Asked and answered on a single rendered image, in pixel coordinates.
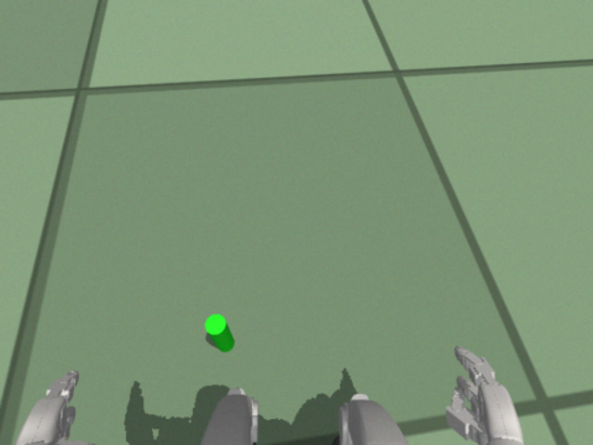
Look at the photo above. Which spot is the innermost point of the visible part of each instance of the left robot hand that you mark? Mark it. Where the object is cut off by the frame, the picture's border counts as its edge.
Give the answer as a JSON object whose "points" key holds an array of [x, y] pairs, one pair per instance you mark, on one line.
{"points": [[50, 420]]}

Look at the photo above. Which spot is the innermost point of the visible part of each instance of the right robot hand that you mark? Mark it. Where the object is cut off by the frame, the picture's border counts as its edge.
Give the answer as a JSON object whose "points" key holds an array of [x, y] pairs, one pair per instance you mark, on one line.
{"points": [[493, 415]]}

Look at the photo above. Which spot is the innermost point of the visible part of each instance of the can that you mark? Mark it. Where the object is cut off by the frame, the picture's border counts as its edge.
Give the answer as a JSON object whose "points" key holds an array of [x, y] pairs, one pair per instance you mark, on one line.
{"points": [[220, 333]]}

